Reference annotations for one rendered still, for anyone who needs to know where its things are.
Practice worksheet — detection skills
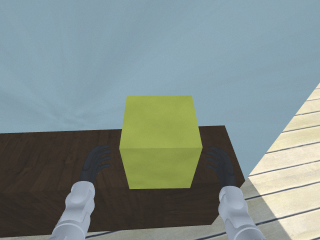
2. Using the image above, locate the left robot hand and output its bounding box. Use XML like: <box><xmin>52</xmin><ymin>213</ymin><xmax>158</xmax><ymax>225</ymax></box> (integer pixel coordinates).
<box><xmin>78</xmin><ymin>144</ymin><xmax>112</xmax><ymax>184</ymax></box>

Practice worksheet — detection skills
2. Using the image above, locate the right robot hand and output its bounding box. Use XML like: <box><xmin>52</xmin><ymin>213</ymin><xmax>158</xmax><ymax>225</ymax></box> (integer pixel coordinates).
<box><xmin>205</xmin><ymin>146</ymin><xmax>237</xmax><ymax>188</ymax></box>

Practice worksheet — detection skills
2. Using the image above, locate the pedestal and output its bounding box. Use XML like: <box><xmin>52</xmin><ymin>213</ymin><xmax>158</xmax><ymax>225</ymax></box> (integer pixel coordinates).
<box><xmin>0</xmin><ymin>125</ymin><xmax>245</xmax><ymax>238</ymax></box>

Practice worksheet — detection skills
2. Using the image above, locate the left robot forearm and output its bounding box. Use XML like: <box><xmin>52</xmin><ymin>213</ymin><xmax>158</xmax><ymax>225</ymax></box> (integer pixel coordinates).
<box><xmin>47</xmin><ymin>181</ymin><xmax>95</xmax><ymax>240</ymax></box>

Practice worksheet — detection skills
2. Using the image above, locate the carton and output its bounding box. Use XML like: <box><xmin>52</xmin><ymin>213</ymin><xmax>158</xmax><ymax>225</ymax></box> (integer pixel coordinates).
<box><xmin>119</xmin><ymin>95</ymin><xmax>203</xmax><ymax>189</ymax></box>

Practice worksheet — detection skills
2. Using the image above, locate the right robot forearm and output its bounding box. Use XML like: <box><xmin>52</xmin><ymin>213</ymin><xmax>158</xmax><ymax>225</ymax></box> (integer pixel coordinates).
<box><xmin>218</xmin><ymin>186</ymin><xmax>268</xmax><ymax>240</ymax></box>

